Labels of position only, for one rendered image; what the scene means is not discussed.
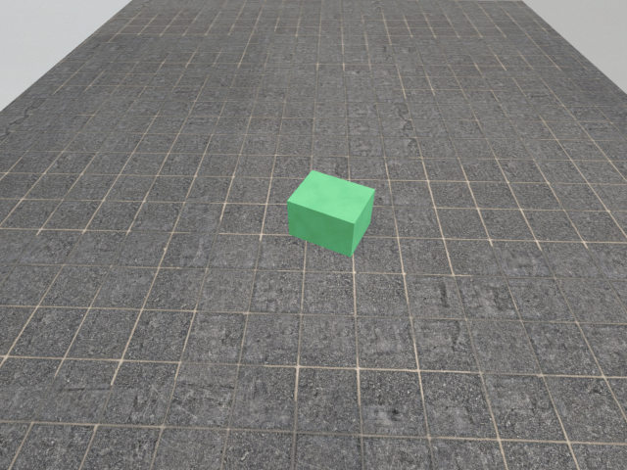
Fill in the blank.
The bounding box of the carton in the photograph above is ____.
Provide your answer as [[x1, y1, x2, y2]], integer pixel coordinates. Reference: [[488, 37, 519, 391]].
[[287, 170, 375, 257]]

